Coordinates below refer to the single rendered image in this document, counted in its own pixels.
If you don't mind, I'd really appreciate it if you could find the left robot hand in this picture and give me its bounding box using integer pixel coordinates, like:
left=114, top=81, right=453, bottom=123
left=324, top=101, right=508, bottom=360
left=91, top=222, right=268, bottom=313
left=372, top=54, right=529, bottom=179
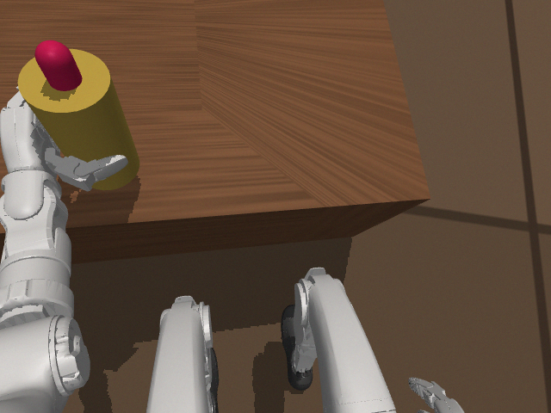
left=0, top=86, right=128, bottom=192

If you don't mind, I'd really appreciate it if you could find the right robot foot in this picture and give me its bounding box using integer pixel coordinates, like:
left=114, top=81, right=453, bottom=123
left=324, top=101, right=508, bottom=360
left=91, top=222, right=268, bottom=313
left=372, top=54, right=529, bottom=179
left=282, top=305, right=313, bottom=391

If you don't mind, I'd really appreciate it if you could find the bottle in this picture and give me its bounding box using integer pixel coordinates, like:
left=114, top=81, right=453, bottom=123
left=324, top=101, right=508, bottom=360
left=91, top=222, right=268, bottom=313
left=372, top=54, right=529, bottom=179
left=18, top=40, right=139, bottom=190

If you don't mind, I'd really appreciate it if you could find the right robot hand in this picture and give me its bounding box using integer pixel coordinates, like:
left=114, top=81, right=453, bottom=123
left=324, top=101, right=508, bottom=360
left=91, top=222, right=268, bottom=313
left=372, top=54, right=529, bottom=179
left=408, top=378, right=465, bottom=413

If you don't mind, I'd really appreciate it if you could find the left robot arm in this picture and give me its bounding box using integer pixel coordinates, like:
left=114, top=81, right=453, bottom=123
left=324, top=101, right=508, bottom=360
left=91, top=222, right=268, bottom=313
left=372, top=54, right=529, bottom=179
left=0, top=170, right=90, bottom=413

